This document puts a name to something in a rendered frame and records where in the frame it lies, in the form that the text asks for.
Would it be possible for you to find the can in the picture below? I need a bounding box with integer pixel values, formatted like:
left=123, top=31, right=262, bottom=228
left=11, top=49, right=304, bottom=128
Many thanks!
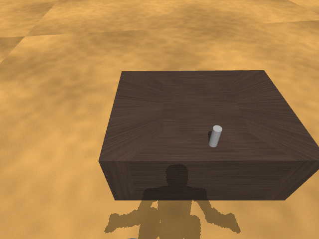
left=209, top=125, right=222, bottom=147

